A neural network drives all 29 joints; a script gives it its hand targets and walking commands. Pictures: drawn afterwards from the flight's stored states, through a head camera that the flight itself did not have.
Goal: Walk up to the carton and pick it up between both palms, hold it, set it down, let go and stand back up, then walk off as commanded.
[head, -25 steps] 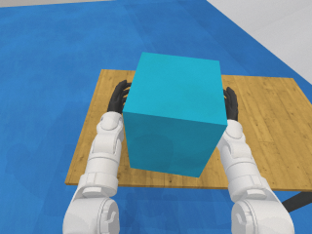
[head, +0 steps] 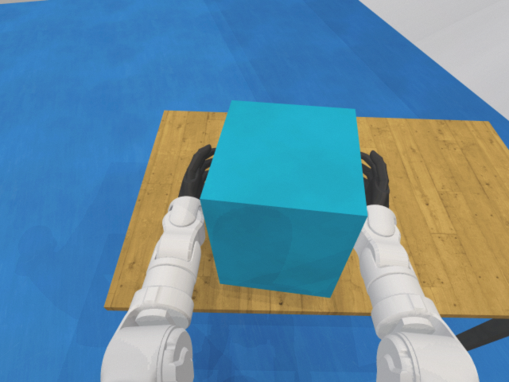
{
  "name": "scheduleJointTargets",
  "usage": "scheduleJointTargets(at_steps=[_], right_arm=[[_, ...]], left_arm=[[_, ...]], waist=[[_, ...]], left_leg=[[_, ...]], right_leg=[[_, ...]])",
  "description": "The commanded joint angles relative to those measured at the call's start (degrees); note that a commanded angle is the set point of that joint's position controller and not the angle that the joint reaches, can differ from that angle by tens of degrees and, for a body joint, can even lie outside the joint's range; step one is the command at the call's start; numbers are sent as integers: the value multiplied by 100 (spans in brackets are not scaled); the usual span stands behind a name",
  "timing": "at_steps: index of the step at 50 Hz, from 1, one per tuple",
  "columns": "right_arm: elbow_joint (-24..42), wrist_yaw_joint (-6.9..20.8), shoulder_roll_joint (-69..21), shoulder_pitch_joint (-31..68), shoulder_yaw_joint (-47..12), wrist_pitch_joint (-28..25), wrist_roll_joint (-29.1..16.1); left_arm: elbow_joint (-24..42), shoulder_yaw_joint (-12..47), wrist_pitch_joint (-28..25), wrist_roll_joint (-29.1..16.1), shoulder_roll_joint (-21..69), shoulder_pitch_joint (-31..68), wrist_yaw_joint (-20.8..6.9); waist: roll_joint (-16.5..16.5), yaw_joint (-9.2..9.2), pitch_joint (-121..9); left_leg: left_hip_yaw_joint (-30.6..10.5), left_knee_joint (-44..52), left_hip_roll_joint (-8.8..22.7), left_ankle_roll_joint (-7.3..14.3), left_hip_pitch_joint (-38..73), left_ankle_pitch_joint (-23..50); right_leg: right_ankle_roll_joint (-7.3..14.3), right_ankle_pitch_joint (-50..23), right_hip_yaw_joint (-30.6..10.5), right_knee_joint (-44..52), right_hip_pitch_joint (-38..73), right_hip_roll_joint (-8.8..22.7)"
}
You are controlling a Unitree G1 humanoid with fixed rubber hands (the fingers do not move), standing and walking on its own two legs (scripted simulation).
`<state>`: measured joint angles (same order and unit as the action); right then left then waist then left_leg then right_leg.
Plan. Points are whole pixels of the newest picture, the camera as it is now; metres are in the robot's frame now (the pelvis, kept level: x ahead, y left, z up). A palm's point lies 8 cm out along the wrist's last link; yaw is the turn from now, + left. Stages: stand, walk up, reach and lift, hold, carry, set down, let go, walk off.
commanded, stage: set down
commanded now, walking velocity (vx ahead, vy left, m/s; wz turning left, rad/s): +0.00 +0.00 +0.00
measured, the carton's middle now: (282, 202) +0.39 -0.01 +0.04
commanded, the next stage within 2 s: none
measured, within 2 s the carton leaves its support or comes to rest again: rests again in 1.66 s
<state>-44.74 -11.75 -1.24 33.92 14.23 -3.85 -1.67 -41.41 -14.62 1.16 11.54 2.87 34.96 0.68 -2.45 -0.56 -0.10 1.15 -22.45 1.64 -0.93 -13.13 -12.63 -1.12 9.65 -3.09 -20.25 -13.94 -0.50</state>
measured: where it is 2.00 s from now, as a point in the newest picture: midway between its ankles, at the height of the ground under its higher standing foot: outside the picture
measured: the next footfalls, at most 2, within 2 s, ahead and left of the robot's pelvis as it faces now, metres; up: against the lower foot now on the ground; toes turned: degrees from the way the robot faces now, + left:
none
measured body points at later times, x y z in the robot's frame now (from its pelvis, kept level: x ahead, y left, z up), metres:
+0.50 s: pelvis +0.01 +0.00 +0.00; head +0.05 +0.02 +0.45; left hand +0.40 +0.14 +0.04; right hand +0.39 -0.15 +0.04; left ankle -0.01 +0.12 -0.75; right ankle +0.01 -0.13 -0.75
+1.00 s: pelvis +0.01 +0.00 +0.00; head +0.05 +0.02 +0.45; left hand +0.39 +0.14 +0.02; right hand +0.38 -0.16 +0.02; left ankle -0.01 +0.12 -0.75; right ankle +0.01 -0.13 -0.75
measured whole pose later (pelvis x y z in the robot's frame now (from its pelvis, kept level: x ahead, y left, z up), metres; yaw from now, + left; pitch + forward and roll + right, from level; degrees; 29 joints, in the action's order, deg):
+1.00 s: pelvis +0.01 +0.00 +0.00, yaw +0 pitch +4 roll -1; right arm -55.0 -10.5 -3.4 30.6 20.0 -18.0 6.1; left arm -58.4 -14.6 -15.9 11.5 1.7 34.3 1.8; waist -1.9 -0.6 0.0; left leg 1.2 -22.8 1.6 -0.9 -13.3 -13.7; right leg -1.1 10.5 -3.1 -20.2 -13.9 -0.5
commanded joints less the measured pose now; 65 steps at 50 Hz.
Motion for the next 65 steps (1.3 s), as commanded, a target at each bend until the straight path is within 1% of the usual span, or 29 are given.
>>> scheduleJointTargets(at_steps=[1, 3, 4, 6, 9, 15, 16, 19, 20, 24, 25, 26, 28, 30, 31, 33, 34, 36, 38, 43, 45, 50, 52, 55, 56, 57, 62, 64, 65], right_arm=[[827, 1136, -3620, 3531, -2030, -555, 1103], [957, 1140, -3711, 3496, -2218, -659, 1031], [795, 1125, -3733, 3396, -2169, -670, 1071], [901, 1106, -3719, 3305, -2310, -744, 1101], [951, 1096, -3783, 3339, -2342, -818, 1115], [787, 1055, -3869, 3076, -2366, -954, 1214], [729, 1075, -3851, 3075, -2358, -982, 1227], [614, 1043, -3821, 2997, -2246, -1056, 1341], [531, 1030, -3838, 2930, -2300, -1081, 1333], [508, 1070, -3825, 2980, -2242, -1216, 1362], [497, 1068, -3868, 2998, -2195, -1277, 1435], [354, 1065, -3883, 2936, -2112, -1260, 1471], [309, 1097, -3904, 3013, -2127, -1332, 1463], [278, 1099, -3914, 3033, -2007, -1406, 1548], [275, 1109, -3922, 3116, -1979, -1441, 1579], [34, 1144, -3890, 3047, -1786, -1460, 1653], [92, 1153, -3851, 3148, -1839, -1529, 1654], [-81, 1162, -3850, 3150, -1670, -1618, 1750], [-71, 1177, -3863, 3231, -1668, -1704, 1839], [-461, 1224, -3791, 3154, -1390, -1786, 1970], [-603, 1233, -3767, 3070, -1276, -1847, 2091], [-738, 1253, -3840, 3088, -1240, -2025, 2160], [-798, 1243, -3862, 3021, -1301, -2125, 2163], [-851, 1240, -3833, 3065, -1196, -2191, 2207], [-974, 1234, -3746, 3020, -1077, -2186, 2256], [-1063, 1234, -3764, 2995, -1094, -2222, 2305], [-1226, 1196, -3641, 2940, -938, -2357, 2351], [-1132, 1201, -3555, 3006, -947, -2420, 2317], [-1208, 1187, -3461, 2946, -904, -2415, 2336]], left_arm=[[521, 1939, -510, 12, 3384, 3771, -408], [634, 2138, -586, 6, 3633, 3640, -369], [657, 2181, -635, -38, 3652, 3721, -352], [668, 2208, -681, -28, 3561, 3580, -327], [486, 2114, -744, 44, 3555, 3404, -329], [558, 2229, -983, -21, 3592, 3439, -327], [483, 2163, -991, 53, 3595, 3275, -319], [281, 2084, -1040, 84, 3502, 3222, -378], [341, 2022, -1067, 134, 3462, 3253, -371], [214, 2015, -1201, 121, 3488, 3197, -354], [146, 2018, -1248, 144, 3528, 3242, -344], [72, 1914, -1290, 170, 3440, 3279, -356], [50, 1945, -1405, 148, 3445, 3342, -339], [-149, 1847, -1483, 171, 3466, 3248, -356], [-273, 1745, -1525, 198, 3378, 3329, -368], [-303, 1723, -1610, 225, 3395, 3506, -353], [-373, 1753, -1685, 199, 3438, 3464, -334], [-415, 1789, -1791, 191, 3483, 3550, -297], [-575, 1694, -1888, 219, 3385, 3626, -315], [-978, 1343, -2002, 442, 3273, 3407, -317], [-1036, 1314, -2077, 445, 3219, 3536, -328], [-1235, 1259, -2265, 479, 3218, 3414, -316], [-1115, 1380, -2370, 479, 3310, 3421, -269], [-1349, 1199, -2420, 545, 3167, 3267, -291], [-1359, 1159, -2417, 557, 3152, 3324, -298], [-1353, 1120, -2449, 594, 3140, 3266, -293], [-1486, 1089, -2569, 590, 3058, 3130, -257], [-1427, 1079, -2623, 562, 2903, 3218, -229], [-1556, 983, -2578, 629, 2901, 2991, -229]], waist=[[282, 209, -3638], [384, 189, -3849], [434, 258, -3856], [356, 204, -3904], [284, 130, -3813], [239, 280, -3857], [316, 211, -3816], [247, 258, -3640], [206, 199, -3594], [251, 160, -3651], [311, 188, -3692], [215, 229, -3525], [225, 138, -3553], [146, 186, -3504], [145, 107, -3557], [236, 192, -3449], [271, 136, -3532], [343, 204, -3576], [179, 139, -3553], [211, 31, -3095], [198, 86, -3248], [245, 39, -3216], [401, 55, -3430], [280, -26, -3251], [306, 44, -3169], [292, -3, -3074], [301, 57, -3113], [406, -12, -3270], [331, 21, -3063]], left_leg=[[196, 46, -281, -265, 546, 2600], [179, -44, -284, -338, 670, 2959], [167, -120, -262, -363, 746, 3168], [150, -181, -253, -363, 756, 3339], [182, -141, -280, -325, 564, 3163], [134, -168, -277, -322, 378, 3191], [159, -172, -274, -345, 404, 3298], [179, -167, -288, -310, 309, 3180], [188, -128, -293, -294, 199, 3140], [175, -130, -276, -318, 253, 3154], [186, -129, -287, -326, 181, 3081], [200, -90, -304, -279, 72, 2885], [221, -105, -300, -291, 65, 2863], [219, -29, -306, -260, -113, 2596], [244, -50, -311, -246, -230, 2529], [242, -22, -291, -256, -163, 2448], [241, -56, -296, -274, -169, 2539], [250, -73, -273, -309, -128, 2547], [283, -88, -287, -269, -274, 2417], [364, 16, -263, -247, -282, 2221], [376, -8, -253, -256, -242, 2339], [380, -92, -250, -278, -356, 2507], [363, -154, -242, -353, -256, 2843], [419, -149, -254, -296, -415, 2592], [405, -116, -238, -307, -382, 2551], [407, -115, -212, -317, -366, 2660], [394, -180, -191, -350, -375, 2777], [427, -232, -192, -353, -425, 2806], [411, -202, -188, -357, -368, 2836]], right_leg=[[-50, -2822, 686, -53, 1902, -246], [-33, -3027, 698, -81, 1867, -293], [-22, -3126, 703, -101, 1740, -287], [-37, -3345, 692, -116, 1827, -291], [-39, -3387, 647, -117, 1924, -280], [-40, -3748, 625, -218, 2027, -247], [-24, -3709, 626, -217, 1982, -251], [-54, -3821, 630, -222, 2004, -222], [-69, -3892, 611, -234, 2088, -205], [-33, -3706, 642, -196, 1944, -239], [-36, -3663, 623, -206, 1973, -210], [-43, -3648, 620, -218, 2026, -188], [-43, -3565, 606, -223, 1946, -194], [-45, -3474, 603, -214, 2028, -170], [-62, -3511, 570, -247, 2011, -149], [-18, -3127, 618, -205, 1846, -172], [-14, -3180, 603, -217, 1801, -172], [30, -3037, 651, -199, 1680, -193], [6, -3065, 605, -214, 1733, -170], [26, -2675, 608, -136, 1625, -148], [19, -2776, 632, -147, 1584, -153], [33, -2891, 617, -225, 1534, -152], [54, -3118, 620, -270, 1561, -165], [43, -2993, 594, -254, 1497, -139], [44, -2905, 614, -258, 1442, -151], [38, -2901, 628, -242, 1431, -147], [59, -2910, 634, -269, 1341, -161], [57, -2910, 632, -309, 1257, -165], [62, -2869, 650, -273, 1273, -178]])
